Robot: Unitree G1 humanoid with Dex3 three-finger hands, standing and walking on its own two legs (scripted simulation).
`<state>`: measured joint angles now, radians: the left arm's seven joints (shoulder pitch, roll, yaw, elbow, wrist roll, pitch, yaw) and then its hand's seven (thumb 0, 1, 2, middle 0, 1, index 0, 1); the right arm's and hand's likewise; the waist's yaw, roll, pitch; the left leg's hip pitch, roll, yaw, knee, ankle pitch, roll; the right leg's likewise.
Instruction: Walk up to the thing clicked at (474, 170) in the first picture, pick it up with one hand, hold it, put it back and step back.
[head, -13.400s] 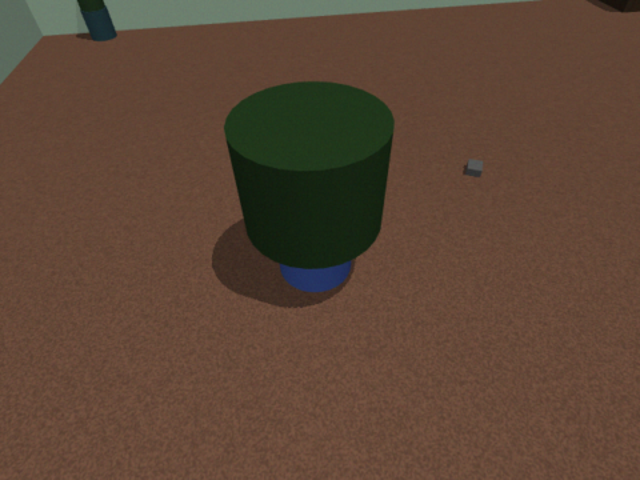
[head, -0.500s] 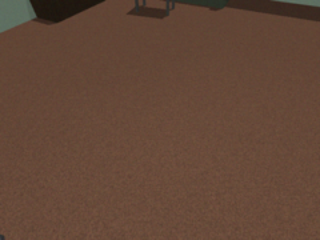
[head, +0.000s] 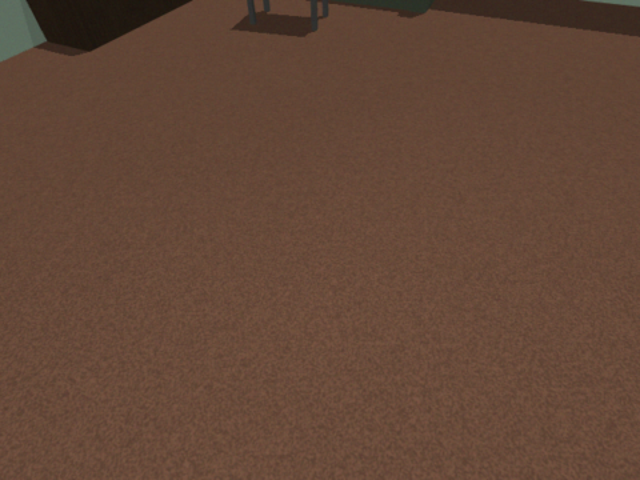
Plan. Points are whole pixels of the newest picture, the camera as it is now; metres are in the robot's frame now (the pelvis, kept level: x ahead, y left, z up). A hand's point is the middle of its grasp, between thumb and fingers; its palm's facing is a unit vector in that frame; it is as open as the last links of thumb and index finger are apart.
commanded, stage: walk up
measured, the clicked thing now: out of the picture +0.17 +0.95 -0.75
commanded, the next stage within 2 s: none
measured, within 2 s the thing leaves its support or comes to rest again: neither
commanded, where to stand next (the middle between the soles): +1.34 +0.05 m, yaw +2 degrees
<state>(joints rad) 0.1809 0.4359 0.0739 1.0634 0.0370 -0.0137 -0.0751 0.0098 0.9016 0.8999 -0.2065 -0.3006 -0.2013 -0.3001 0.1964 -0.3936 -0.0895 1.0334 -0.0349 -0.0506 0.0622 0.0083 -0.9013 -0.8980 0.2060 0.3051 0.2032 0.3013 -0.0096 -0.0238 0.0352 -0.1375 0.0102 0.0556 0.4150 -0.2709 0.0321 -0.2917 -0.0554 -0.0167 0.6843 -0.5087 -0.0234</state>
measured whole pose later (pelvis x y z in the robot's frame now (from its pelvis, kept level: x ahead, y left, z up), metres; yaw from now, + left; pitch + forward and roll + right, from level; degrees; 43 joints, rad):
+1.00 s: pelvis +0.53 -0.05 -0.03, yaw +3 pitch -3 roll +0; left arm 0.20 0.41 0.07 0.89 0.01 -0.09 -0.07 0.01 0.90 0.90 -0.21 -0.30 -0.20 -0.30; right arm 0.33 -0.44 -0.07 0.91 -0.01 -0.05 0.05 0.01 -0.90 -0.90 0.20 0.30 0.20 0.30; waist -0.02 0.06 0.07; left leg -0.11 0.08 0.02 0.89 -0.51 0.02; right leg -0.42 -0.06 -0.09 0.69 -0.22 -0.02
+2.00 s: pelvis +0.96 -0.01 -0.02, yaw +2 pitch -4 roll +1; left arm 0.22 0.38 0.05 0.86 0.01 -0.09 -0.05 0.01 0.90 0.90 -0.21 -0.30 -0.20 -0.30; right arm 0.35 -0.41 -0.05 0.86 -0.01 -0.03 0.04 0.01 -0.90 -0.90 0.20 0.30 0.20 0.30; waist -0.02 0.05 0.11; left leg -0.19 0.03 0.06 0.93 -0.50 0.04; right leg -0.37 -0.03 -0.07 0.62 -0.19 -0.04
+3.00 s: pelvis +1.30 +0.00 -0.02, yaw +37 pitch -2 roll +1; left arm 0.09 0.42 0.07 0.80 0.02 0.05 -0.05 0.01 0.91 0.90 -0.20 -0.30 -0.20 -0.30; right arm 0.27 -0.48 -0.06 0.81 -0.01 0.01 -0.06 0.01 -0.90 -0.90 0.21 0.31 0.20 0.30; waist 0.01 -0.02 0.17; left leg -0.33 -0.02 -0.22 0.85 -0.49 -0.02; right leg -0.43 -0.05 0.03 0.67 -0.22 0.03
